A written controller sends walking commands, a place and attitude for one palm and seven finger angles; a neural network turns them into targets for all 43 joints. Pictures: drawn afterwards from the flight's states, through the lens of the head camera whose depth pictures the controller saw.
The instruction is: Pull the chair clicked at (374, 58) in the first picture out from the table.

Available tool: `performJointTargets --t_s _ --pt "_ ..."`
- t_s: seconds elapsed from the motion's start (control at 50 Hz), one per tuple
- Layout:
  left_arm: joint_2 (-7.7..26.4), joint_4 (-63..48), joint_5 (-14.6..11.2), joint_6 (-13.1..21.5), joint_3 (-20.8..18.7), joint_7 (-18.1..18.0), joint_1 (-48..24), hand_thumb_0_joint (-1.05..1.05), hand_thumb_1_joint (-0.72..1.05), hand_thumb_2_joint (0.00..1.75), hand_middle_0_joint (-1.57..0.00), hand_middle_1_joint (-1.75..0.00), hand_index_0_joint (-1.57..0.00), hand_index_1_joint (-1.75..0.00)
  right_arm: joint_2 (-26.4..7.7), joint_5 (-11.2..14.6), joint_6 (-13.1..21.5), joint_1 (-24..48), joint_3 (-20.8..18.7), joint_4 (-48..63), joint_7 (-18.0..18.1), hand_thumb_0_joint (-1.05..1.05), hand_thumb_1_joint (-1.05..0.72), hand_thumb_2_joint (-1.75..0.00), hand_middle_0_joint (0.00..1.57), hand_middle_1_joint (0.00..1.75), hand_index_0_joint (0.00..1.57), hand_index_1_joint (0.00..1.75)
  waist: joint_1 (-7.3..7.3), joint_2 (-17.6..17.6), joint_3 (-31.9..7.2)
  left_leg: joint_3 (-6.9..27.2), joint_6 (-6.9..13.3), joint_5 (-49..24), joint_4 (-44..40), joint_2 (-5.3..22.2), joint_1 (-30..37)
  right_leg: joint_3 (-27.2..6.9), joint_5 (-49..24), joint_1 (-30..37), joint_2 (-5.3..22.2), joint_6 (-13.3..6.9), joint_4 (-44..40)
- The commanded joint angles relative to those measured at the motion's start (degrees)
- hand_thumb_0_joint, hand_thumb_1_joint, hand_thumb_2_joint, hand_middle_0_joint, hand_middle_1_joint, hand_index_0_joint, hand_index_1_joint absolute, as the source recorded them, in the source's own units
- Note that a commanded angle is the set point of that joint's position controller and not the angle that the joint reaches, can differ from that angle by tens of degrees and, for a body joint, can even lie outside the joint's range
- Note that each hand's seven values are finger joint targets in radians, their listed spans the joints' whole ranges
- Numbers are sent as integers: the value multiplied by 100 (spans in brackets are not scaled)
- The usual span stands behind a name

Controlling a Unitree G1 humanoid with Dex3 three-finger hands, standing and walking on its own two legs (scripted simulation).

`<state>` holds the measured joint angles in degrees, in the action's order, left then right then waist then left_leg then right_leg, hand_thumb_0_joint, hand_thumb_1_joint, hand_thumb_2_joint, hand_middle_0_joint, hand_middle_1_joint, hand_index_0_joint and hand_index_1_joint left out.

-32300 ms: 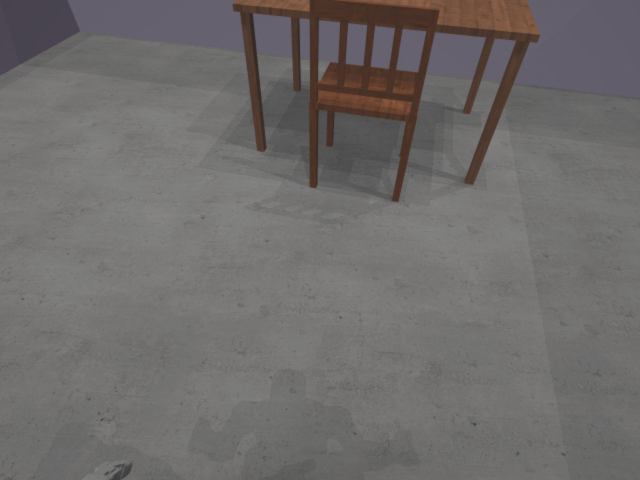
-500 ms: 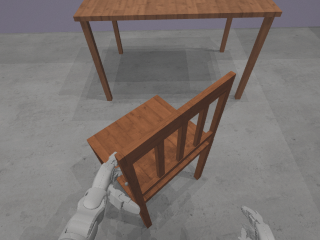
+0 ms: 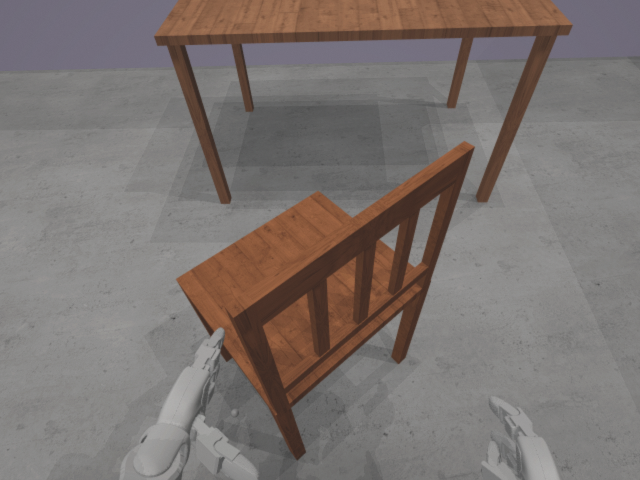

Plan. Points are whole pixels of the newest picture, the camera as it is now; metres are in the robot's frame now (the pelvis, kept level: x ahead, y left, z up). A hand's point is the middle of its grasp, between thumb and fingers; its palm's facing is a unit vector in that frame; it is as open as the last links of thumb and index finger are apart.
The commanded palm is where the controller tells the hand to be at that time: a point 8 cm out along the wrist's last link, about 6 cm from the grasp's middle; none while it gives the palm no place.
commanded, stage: draw the fingers out of the gap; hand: left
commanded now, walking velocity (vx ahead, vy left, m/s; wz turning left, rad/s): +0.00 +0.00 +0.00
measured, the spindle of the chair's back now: (363, 285) +0.43 -0.06 -0.08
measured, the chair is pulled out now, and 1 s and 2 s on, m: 0.67 0.67 0.67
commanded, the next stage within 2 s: draw the hand back to the body in 0.50 s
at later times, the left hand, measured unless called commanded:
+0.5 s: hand out of the picture +0.14 +0.12 -0.02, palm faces -0.16 -0.97 -0.16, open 17.5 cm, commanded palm +0.12 +0.18 -0.01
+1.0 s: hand (172, 464) +0.15 +0.15 +0.05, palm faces -0.05 -1.00 -0.07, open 17.5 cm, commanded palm +0.11 +0.22 +0.06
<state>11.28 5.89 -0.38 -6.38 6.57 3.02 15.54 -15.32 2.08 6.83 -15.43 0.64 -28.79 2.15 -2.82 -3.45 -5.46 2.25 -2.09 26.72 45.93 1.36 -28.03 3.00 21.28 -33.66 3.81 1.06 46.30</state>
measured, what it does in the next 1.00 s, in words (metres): stands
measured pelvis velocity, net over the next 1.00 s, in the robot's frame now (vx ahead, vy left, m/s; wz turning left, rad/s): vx -0.02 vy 0.01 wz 0.01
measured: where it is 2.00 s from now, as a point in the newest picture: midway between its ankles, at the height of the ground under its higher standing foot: outside the picture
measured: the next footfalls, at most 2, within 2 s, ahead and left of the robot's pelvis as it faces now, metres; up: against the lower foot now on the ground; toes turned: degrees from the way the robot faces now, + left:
none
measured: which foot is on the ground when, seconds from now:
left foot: down 0.00-1.00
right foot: down 0.00-1.00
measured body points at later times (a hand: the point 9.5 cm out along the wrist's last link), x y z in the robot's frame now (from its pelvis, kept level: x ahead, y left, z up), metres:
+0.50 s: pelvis -0.02 +0.01 -0.01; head +0.00 -0.01 +0.44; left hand +0.14 +0.18 -0.01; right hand +0.17 -0.23 -0.08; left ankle -0.04 +0.15 -0.70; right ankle +0.02 -0.13 -0.70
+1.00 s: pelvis -0.02 +0.01 -0.04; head +0.01 +0.00 +0.41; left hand +0.15 +0.20 +0.05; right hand +0.17 -0.21 -0.11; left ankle -0.04 +0.15 -0.70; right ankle +0.02 -0.13 -0.70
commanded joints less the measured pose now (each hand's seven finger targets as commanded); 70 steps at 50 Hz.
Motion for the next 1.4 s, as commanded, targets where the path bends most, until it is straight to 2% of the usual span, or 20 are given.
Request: performJointTargets --t_s 0.0,0.18,0.2,0.28,0.44,0.6,0.62,0.68,0.72,0.84,0.9,0.98,1.1,1.12,1.14,1.16,1.18,1.26,1.28,1.38 --pt "598 -1558 21 413 -345 -93 -461 0 -55 20 0 0 0 0 -622 -9 422 361 -226 905 124 0 -90 -90 20 30 20 30 -78 489 -982 -214 310 -1636 -500 -213 -138 108 -1508 1155 -155 -136 -518" --pt "545 -1798 86 322 -322 -87 802 0 -55 20 0 0 0 0 -515 7 488 503 -243 975 162 0 -90 -90 20 30 20 30 24 584 -754 -159 308 -1351 -414 -239 -458 121 -1061 984 -167 -154 -465" --pt "417 -1928 91 325 -135 -46 723 0 -55 20 0 0 0 0 -508 7 492 479 -223 1013 162 0 -90 -90 20 30 20 30 -56 528 -692 -166 316 -1263 -405 -239 -424 116 -963 872 -159 -137 -476" --pt "506 -2225 102 308 -208 -12 1199 0 -55 20 0 0 0 0 -468 19 520 565 -241 1090 186 0 -90 -90 20 30 20 30 32 312 -662 -135 309 -1190 -374 -234 -467 151 -745 775 -171 -181 -430" --pt "368 -2710 114 399 -65 -45 1814 0 -55 20 0 0 0 0 -384 25 594 524 -262 1194 231 0 -90 -90 20 30 20 30 -9 416 -561 -78 314 -931 -235 -253 -632 192 -367 484 -207 -171 -335" --pt "362 -3180 207 377 27 -17 2539 0 -55 20 0 0 0 0 -318 41 570 582 -300 1334 250 0 -90 -90 20 30 20 30 48 306 -690 -65 321 -872 -104 -267 -801 195 -241 385 -208 -200 -157" --pt "-211 -3804 -809 1047 -278 -10 2169 0 -55 20 0 0 0 0 -221 58 740 622 -257 1300 265 0 -90 -90 20 30 20 30 94 576 -511 -39 252 -910 124 -313 -932 331 -332 185 -273 -181 -137" --pt "376 -3705 -885 1638 -778 -34 2404 0 -55 20 0 0 0 0 -277 66 907 508 -304 1006 253 0 -90 -90 20 30 20 30 187 411 -693 -43 245 -858 221 -293 -1041 224 -177 213 -282 -208 -35" --pt "245 -3906 -937 2071 -714 6 2258 0 -55 20 0 0 0 0 -235 90 1010 447 -314 933 209 0 -90 -90 20 30 20 30 168 143 -708 -51 214 -937 286 -272 -983 266 -236 51 -295 -224 162" --pt "141 -3376 -963 3167 -729 445 2468 0 -55 20 0 0 0 0 -200 113 1020 651 -418 728 -13 0 -90 -90 20 30 20 30 203 254 -703 -65 186 -738 644 -209 -1497 130 -72 -219 -256 -220 445" --pt "389 -3523 -1020 2732 -926 694 2573 0 -55 20 0 0 0 0 -285 197 878 807 -409 968 35 0 -90 -90 20 30 20 30 209 182 -822 -82 236 -451 406 -198 -1325 40 253 143 -209 -198 197" --pt "869 -4056 -1329 2176 -1652 615 2264 0 -55 20 0 0 0 0 -226 253 804 860 -335 1058 265 0 -90 -90 20 30 20 30 288 402 -948 -24 261 -460 249 -191 -1142 -45 381 563 -221 -177 -84" --pt "715 -4207 -1613 2203 -1838 546 2271 0 -37 29 -2 -4 -2 -4 -155 279 1019 665 -257 818 318 0 -90 -90 20 30 20 30 281 311 -786 11 219 -1288 -10 -159 -639 188 -753 877 -289 -194 -202" --pt "1675 -4166 -566 1579 -2158 -311 2816 0 -33 31 -3 -5 -3 -5 -121 178 740 663 -302 958 459 0 -90 -90 20 30 20 30 643 29 -954 -38 156 -1445 -355 -39 -253 -155 -949 1388 -110 -309 -393" --pt "1014 -4502 -463 1336 -1703 -621 2783 0 -30 32 -4 -5 -4 -5 -16 129 656 625 -212 1065 480 0 -90 -90 20 30 20 30 446 -22 -615 -68 140 -1428 -522 -90 -156 -39 -1049 1408 -63 -269 -571" --pt "926 -4394 -401 1220 -1648 -779 2711 0 -26 34 -4 -6 -4 -6 -36 130 628 633 -235 1013 491 0 -90 -90 20 30 20 30 394 172 -431 -52 124 -1388 -578 -67 -120 7 -1041 1402 -56 -247 -658" --pt "797 -4245 -332 1100 -1562 -890 2703 0 -22 36 -4 -7 -4 -7 -34 108 562 722 -220 933 497 0 -90 -90 20 30 20 30 401 8 -207 -74 145 -1413 -641 -74 -42 -12 -1064 1460 -67 -264 -814" --pt "1073 -4319 -180 1028 -1672 -1180 2368 0 -8 43 -7 -10 -7 -10 -112 40 439 793 -151 843 551 0 -90 -90 20 30 20 30 394 136 38 -56 193 -1526 -1082 -46 501 107 -1189 1772 -84 -240 -1168" --pt "1199 -4262 -155 1013 -1790 -1235 2248 0 -4 44 -7 -10 -7 -10 -139 32 425 842 -158 791 582 0 -90 -90 20 30 20 30 403 389 129 -41 204 -1520 -1180 -28 575 103 -1160 1842 -108 -239 -1300" --pt "1564 -4440 -99 1083 -2190 -1381 1588 0 14 53 -10 -14 -10 -14 -177 -13 494 888 -79 647 605 0 -90 -90 20 30 20 30 450 2 171 -48 219 -1632 -1661 -56 1115 76 -1219 2242 -112 -253 -1664"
